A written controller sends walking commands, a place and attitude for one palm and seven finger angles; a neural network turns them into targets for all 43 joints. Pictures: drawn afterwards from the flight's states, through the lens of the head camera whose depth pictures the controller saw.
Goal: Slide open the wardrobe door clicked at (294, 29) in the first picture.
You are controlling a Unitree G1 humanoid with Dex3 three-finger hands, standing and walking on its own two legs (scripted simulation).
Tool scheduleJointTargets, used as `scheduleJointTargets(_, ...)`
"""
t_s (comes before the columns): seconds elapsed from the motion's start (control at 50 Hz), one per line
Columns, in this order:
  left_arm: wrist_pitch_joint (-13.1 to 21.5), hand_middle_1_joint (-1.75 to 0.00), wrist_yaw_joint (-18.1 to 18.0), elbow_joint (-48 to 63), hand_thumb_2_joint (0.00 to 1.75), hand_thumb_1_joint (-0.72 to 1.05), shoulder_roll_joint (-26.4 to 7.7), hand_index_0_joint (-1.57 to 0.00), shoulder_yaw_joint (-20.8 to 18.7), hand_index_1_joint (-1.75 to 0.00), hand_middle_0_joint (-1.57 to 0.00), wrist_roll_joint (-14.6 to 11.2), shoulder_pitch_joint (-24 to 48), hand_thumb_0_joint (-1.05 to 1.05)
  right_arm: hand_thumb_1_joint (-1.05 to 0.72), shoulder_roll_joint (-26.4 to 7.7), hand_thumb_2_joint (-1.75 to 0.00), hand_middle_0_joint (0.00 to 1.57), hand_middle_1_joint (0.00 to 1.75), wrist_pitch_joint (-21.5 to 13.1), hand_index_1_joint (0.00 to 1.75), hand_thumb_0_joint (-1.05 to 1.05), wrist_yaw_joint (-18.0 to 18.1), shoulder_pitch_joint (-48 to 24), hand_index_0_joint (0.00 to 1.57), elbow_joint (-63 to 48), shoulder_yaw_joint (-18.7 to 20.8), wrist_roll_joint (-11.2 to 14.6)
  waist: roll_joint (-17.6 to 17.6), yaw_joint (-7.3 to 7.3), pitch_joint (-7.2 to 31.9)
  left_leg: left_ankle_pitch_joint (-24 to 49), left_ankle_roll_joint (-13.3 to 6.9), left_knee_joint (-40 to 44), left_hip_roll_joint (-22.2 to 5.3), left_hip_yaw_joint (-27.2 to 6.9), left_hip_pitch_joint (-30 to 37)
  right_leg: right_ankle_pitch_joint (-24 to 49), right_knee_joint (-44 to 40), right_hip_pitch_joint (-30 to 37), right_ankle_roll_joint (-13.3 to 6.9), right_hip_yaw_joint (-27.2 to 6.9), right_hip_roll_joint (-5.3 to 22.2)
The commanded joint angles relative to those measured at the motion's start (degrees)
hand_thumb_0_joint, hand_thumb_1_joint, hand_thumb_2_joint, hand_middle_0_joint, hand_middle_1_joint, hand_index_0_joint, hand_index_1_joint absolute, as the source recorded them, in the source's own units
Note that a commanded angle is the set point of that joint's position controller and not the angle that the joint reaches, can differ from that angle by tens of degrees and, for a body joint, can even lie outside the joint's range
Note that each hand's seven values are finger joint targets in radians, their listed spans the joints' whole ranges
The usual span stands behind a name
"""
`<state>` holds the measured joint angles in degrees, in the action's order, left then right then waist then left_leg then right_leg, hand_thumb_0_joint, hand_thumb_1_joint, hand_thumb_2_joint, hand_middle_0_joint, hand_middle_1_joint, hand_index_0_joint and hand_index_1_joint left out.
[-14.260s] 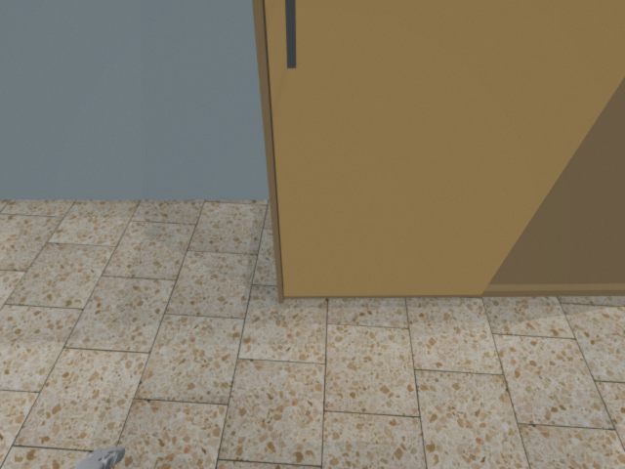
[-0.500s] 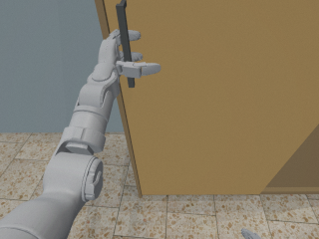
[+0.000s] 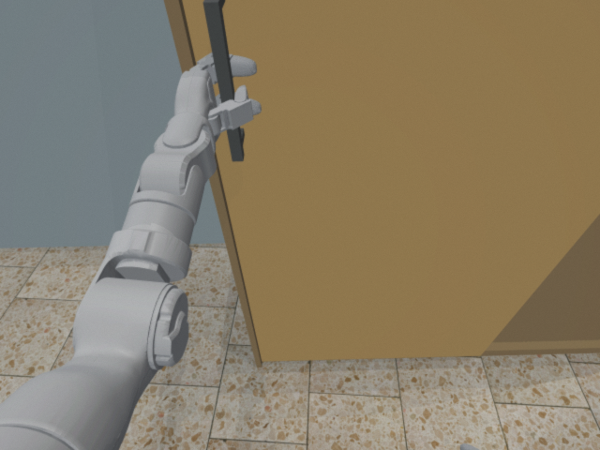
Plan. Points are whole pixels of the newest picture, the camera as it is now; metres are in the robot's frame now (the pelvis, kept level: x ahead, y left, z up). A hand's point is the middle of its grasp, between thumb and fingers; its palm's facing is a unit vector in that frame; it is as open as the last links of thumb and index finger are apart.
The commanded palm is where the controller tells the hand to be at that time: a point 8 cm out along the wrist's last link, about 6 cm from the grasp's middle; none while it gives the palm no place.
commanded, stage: grip the handle and tug to test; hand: left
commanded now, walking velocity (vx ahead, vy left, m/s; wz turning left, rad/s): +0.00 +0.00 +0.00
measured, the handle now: (229, 84) +0.51 +0.10 +0.26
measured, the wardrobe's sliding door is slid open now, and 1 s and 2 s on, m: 0.00 0.00 0.04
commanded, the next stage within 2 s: tug the door sideways, standing still in 0.64 s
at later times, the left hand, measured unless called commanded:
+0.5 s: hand (249, 107) +0.46 +0.07 +0.25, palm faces +0.02 -1.00 +0.00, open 4.9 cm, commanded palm +0.42 +0.12 +0.25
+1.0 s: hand (246, 111) +0.45 +0.08 +0.25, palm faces +0.05 -1.00 -0.02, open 5.3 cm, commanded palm +0.43 +0.10 +0.25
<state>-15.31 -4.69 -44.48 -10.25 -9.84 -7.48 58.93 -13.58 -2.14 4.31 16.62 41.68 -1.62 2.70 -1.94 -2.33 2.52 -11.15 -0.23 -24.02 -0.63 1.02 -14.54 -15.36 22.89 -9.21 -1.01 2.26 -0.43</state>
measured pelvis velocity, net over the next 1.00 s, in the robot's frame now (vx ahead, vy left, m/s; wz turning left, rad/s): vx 0.03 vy -0.01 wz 0.04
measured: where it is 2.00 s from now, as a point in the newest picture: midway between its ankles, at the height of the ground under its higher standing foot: outside the picture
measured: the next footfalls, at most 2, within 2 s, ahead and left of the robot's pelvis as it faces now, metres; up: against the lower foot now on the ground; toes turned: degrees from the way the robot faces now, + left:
none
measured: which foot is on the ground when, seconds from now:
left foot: down 0.00-1.00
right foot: down 0.00-1.00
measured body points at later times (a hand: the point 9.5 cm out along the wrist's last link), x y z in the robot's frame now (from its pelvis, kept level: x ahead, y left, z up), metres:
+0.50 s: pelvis +0.01 +0.00 +0.00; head +0.01 -0.02 +0.45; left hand +0.46 +0.13 +0.25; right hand +0.13 -0.24 -0.12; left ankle +0.01 +0.12 -0.74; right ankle -0.04 -0.11 -0.74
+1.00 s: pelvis +0.03 -0.01 +0.00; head +0.02 -0.03 +0.45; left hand +0.45 +0.13 +0.25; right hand +0.22 -0.23 -0.10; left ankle +0.01 +0.12 -0.74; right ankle -0.04 -0.11 -0.74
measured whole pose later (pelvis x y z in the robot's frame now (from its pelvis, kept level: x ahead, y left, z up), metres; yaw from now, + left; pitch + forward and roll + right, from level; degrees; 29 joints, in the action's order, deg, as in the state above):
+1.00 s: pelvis +0.03 -0.01 +0.00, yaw +3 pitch +1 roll +1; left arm -27.0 -7.5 -24.6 -5.5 -5.1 -8.0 50.5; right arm -13.4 2.3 3.0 8.3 38.6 -1.4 2.5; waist -2.4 1.3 3.4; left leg -13.9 0.3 -25.1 0.4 -1.3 -12.4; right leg -18.9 23.9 -6.1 -1.4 4.5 0.3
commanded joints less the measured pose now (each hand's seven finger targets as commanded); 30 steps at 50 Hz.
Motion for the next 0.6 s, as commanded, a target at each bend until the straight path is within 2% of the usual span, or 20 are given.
scheduleJointTargets(0.0, 5.27, -1.4, -0.08, 15.11, 0.9, 0.9, -10.58, -0.45, -2.27, -1.4, -0.45, -0.04, 32.68, 0.0, -0.9, -6.48, -0.9, 0.2, 0.3, -2.96, 0.3, 0.0, 0.26, -3.09, 0.2, -7.47, 2.53, -0.19, 4.5, 0.28, 19.64, 14.97, -2.59, -0.37, 0.82, -0.58, 12.46, 21.4, -1.84, 1.0, 0.02, -0.66, -0.57)
scheduleJointTargets(0.02, 5.07, -1.4, -0.32, 13.48, 0.9, 0.9, -11.03, -0.45, -2.81, -1.4, -0.45, -0.06, 30.9, 0.0, -0.9, -6.64, -0.9, 0.2, 0.3, -2.61, 0.3, 0.0, 0.3, -2.77, 0.2, -7.4, 2.56, -0.32, 4.63, 0.83, 19.04, 15.37, -2.5, -0.06, 0.88, -0.71, 11.81, 21.24, -1.84, 2.3, -0.1, -0.32, -0.41)
scheduleJointTargets(0.06, 5.02, -1.4, -0.44, 15.2, 0.9, 0.9, -9.29, -0.45, -1.26, -1.4, -0.45, 0.2, 32.38, 0.0, -0.9, -6.39, -0.9, 0.2, 0.3, -2.72, 0.3, 0.0, 0.07, -3.19, 0.2, -7.59, 2.43, -0.09, 3.62, 0.28, 18.48, 15.24, -2.46, -0.34, 0.77, -0.62, 12.41, 21.24, -1.78, 0.6, -0.07, -0.38, -0.64)
scheduleJointTargets(0.1, 4.24, -1.4, -0.61, 13.77, 0.9, 0.9, -8.79, -0.45, -1.18, -1.4, -0.45, 0.12, 31.71, 0.0, -0.9, -6.54, -0.9, 0.2, 0.3, -2.67, 0.3, 0.0, 0.08, -2.9, 0.2, -7.32, 2.47, -0.1, 6.03, -0.08, 17.46, 14.55, -2.65, -0.28, 0.73, -0.57, 11.81, 21.12, -1.93, -0.02, 0.13, -0.37, -0.79)
scheduleJointTargets(0.12, 4.28, -1.4, -0.78, 13.81, 0.9, 0.9, -9.46, -0.45, -1.79, -1.4, -0.45, -0.01, 31.6, 0.0, -0.9, -6.82, -0.9, 0.2, 0.3, -2.45, 0.3, 0.0, 0.23, -2.62, 0.2, -7.39, 2.69, -0.32, 6.17, 0.34, 18.29, 15.22, -2.54, -0.05, 0.85, -0.71, 11.83, 21.15, -1.82, 1.75, 0.02, -0.02, -0.57)
scheduleJointTargets(0.14, 4.11, -1.4, -0.69, 14.73, 0.9, 0.9, -8.57, -0.45, -1.08, -1.4, -0.45, -0.08, 32.21, 0.0, -0.9, -6.61, -0.9, 0.2, 0.3, -2.59, 0.3, 0.0, 0.16, -3.4, 0.2, -7.75, 2.49, -0.06, 4.92, 0.22, 18.3, 15.28, -2.63, -0.24, 0.84, -0.53, 12.23, 21.63, -1.76, 0.57, 0.09, -0.36, -0.67)
scheduleJointTargets(0.18, 3.97, -1.4, -0.71, 15.23, 0.9, 0.9, -8.54, -0.45, -0.97, -1.4, -0.45, 0.03, 32.77, 0.0, -0.9, -6.43, -0.9, 0.2, 0.3, -2.53, 0.3, 0.0, 0.11, -3.24, 0.2, -7.45, 2.5, -0.17, 4.58, 0.11, 18.87, 15.61, -2.53, -0.5, 0.83, -0.62, 12.69, 21.91, -1.58, 0.49, 0.01, -0.39, -0.67)
scheduleJointTargets(0.2, 3.62, -1.4, -0.65, 14.03, 0.9, 0.9, -7.91, -0.45, -0.75, -1.4, -0.45, -0.02, 32.27, 0.0, -0.9, -6.37, -0.9, 0.2, 0.3, -2.53, 0.3, 0.0, 0.13, -3.13, 0.2, -7.38, 2.41, -0.17, 5.42, -0.08, 17.93, 15.33, -2.63, -0.6, 0.9, -0.63, 12.14, 21.82, -1.65, 0.0, 0.07, -0.31, -0.76)
scheduleJointTargets(0.24, 3.78, -1.4, -0.51, 14.77, 0.9, 0.9, -9.37, -0.45, -1.98, -1.4, -0.45, -0.34, 30.31, 0.0, -0.9, -6.67, -0.9, 0.2, 0.3, -2.29, 0.3, 0.0, 0.16, -3.41, 0.2, -7.76, 2.47, -0.16, 6.41, 0.71, 18.21, 16.08, -2.6, -0.23, 0.84, -0.75, 11.92, 22.45, -1.59, 1.44, 0.01, -0.2, -0.69)
scheduleJointTargets(0.26, 3.79, -1.4, -0.3, 16.28, 0.9, 0.9, -8.15, -0.45, -1.03, -1.4, -0.45, -0.3, 30.55, 0.0, -0.9, -6.41, -0.9, 0.2, 0.3, -2.31, 0.3, 0.0, 0.07, -4.01, 0.2, -8.11, 2.47, -0.1, 4.66, 0.53, 18.64, 16.38, -2.63, -0.52, 0.91, -0.28, 12.63, 23.08, -1.53, 1.29, 0.01, -0.43, -0.59)
scheduleJointTargets(0.3, 3.53, -1.4, -0.31, 16.89, 0.9, 0.9, -6.23, -0.45, 0.17, -1.4, -0.45, -0.48, 29.68, 0.0, -0.9, -6.15, -0.9, 0.2, 0.3, -2.46, 0.3, 0.0, -0.16, -3.98, 0.2, -8.31, 2.36, -0.05, 5.7, 0.46, 18.49, 16.08, -2.58, -0.51, 0.87, -0.59, 12.71, 22.68, -1.51, 0.97, 0.03, -0.16, -0.74)
scheduleJointTargets(0.34, 3.47, -1.4, -0.35, 18.78, 0.9, 0.9, -6.77, -0.45, -0.02, -1.4, -0.45, -0.53, 28.31, 0.0, -0.9, -6.29, -0.9, 0.2, 0.3, -2.15, 0.3, 0.0, -0.16, -4.72, 0.2, -8.83, 2.41, 0.05, 4.25, 0.99, 19.29, 17.75, -2.53, -0.57, 0.8, -0.69, 13.55, 23.7, -1.2, 1.77, -0.18, -0.09, -0.71)
scheduleJointTargets(0.4, 2.32, -1.4, -0.22, 21.5, 0.9, 0.9, -4.28, -0.45, 1.68, -1.4, -0.45, -0.67, 27.55, 0.0, -0.9, -5.97, -0.9, 0.2, 0.3, -2.01, 0.3, 0.0, -0.43, -5.4, 0.2, -9.08, 2.48, 0.09, 5.05, 0.68, 19.76, 18.79, -2.46, -0.86, 0.77, -0.58, 14.56, 25.03, -0.89, 1.63, -0.11, 0.13, -0.84)
scheduleJointTargets(0.42, 1.92, -1.4, -0.36, 21.88, 0.9, 0.9, -4.11, -0.45, 1.37, -1.4, -0.45, -1.03, 24.57, 0.0, -0.9, -6.06, -0.9, 0.2, 0.3, -1.79, 0.3, 0.0, -0.44, -5.68, 0.2, -9.74, 2.55, 0.01, 4.54, 1.65, 20.18, 19.77, -2.43, -0.78, 0.92, -0.78, 14.56, 25.13, -0.86, 3.2, -0.26, 0.34, -0.78)
scheduleJointTargets(0.44, 1.82, -1.4, -0.35, 24.12, 0.9, 0.9, -4.43, -0.45, 1.7, -1.4, -0.45, -0.96, 25.49, 0.0, -0.9, -6.07, -0.9, 0.2, 0.3, -1.73, 0.3, 0.0, -0.55, -6.25, 0.2, -9.79, 2.38, 0.16, 4.87, 1.27, 20.51, 20.2, -2.41, -0.77, 0.74, -0.77, 15.04, 25.84, -0.73, 2.89, -0.22, 0.34, -0.8)
scheduleJointTargets(0.46, 1.52, -1.4, -0.36, 26.4, 0.9, 0.9, -4.28, -0.45, 1.41, -1.4, -0.45, -1.05, 24.19, 0.0, -0.9, -5.82, -0.9, 0.2, 0.3, -1.79, 0.3, 0.0, -0.81, -6.71, 0.2, -10.44, 2.44, 0.01, 3.68, 1.91, 21.78, 21.95, -2.43, -1.11, 0.81, -0.67, 15.63, 27.63, -0.27, 3.58, -0.32, 0.18, -0.8)
scheduleJointTargets(0.5, 0.58, -1.4, 0.0, 29.99, 0.9, 0.9, -2.84, -0.45, 2.51, -1.4, -0.45, -1.16, 21.03, 0.0, -0.9, -5.62, -0.9, 0.2, 0.3, -1.45, 0.3, 0.0, -1.25, -7.62, 0.2, -11.03, 2.45, 0.12, 3.81, 2.14, 22.74, 25.22, -2.3, -1.58, 0.77, -0.52, 16.67, 30.86, 0.28, 4.73, -0.36, 0.31, -0.78)
scheduleJointTargets(0.52, 0.19, -1.4, -0.06, 31.2, 0.9, 0.9, -2.82, -0.45, 2.06, -1.4, -0.45, -1.52, 17.81, 0.0, -0.9, -5.73, -0.9, 0.2, 0.3, -1.05, 0.3, 0.0, -1.27, -8.1, 0.2, -11.67, 2.53, -0.06, 3.69, 2.94, 23.44, 27.23, -2.29, -1.66, 0.97, -0.51, 16.85, 32.38, 0.48, 6.66, -0.41, 0.63, -0.72)
scheduleJointTargets(0.54, -0.04, -1.4, -0.01, 34.93, 0.9, 0.9, -4.31, -0.45, 1.2, -1.4, -0.45, -1.67, 17.82, 0.0, -0.9, -5.74, -0.9, 0.2, 0.3, -0.94, 0.3, 0.0, -1.43, -8.88, 0.2, -12.03, 2.47, 0.11, 4.18, 2.9, 24.24, 28.08, -2.32, -1.73, 0.8, -0.39, 17.3, 34.09, 0.6, 6.97, -0.27, 0.42, -0.69)
scheduleJointTargets(0.58, -1.28, -1.4, 0.34, 39.18, 0.9, 0.9, -3.15, -0.45, 1.62, -1.4, -0.45, -1.91, 12.7, 0.0, -0.9, -5.41, -0.9, 0.2, 0.3, -0.44, 0.3, 0.0, -1.84, -10.19, 0.2, -13.02, 2.42, 0.13, 4.83, 3.42, 24.79, 30.76, -2.3, -2.16, 0.83, -0.17, 17.49, 37.51, 1.29, 8.35, -0.17, 0.59, -0.64)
